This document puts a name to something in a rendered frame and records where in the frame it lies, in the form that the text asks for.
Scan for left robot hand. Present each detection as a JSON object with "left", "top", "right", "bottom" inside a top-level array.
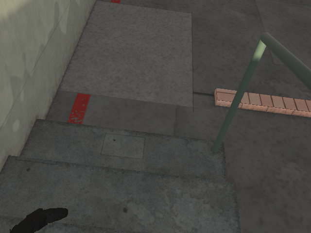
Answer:
[{"left": 9, "top": 208, "right": 68, "bottom": 233}]

